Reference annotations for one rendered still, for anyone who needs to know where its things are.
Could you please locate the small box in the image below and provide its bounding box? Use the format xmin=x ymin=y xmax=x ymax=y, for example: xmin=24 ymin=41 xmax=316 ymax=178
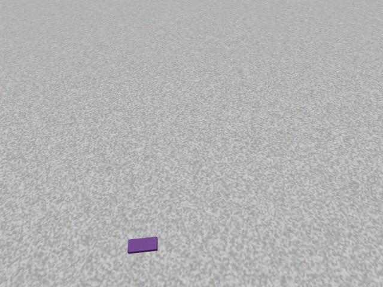
xmin=127 ymin=237 xmax=157 ymax=254

